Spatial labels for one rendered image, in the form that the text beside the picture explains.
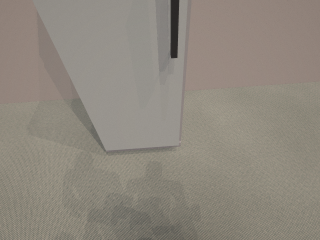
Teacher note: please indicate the handle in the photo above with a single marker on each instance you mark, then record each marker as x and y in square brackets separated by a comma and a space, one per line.
[174, 28]

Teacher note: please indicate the fridge door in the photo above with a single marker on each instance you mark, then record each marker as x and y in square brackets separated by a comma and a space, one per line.
[117, 54]

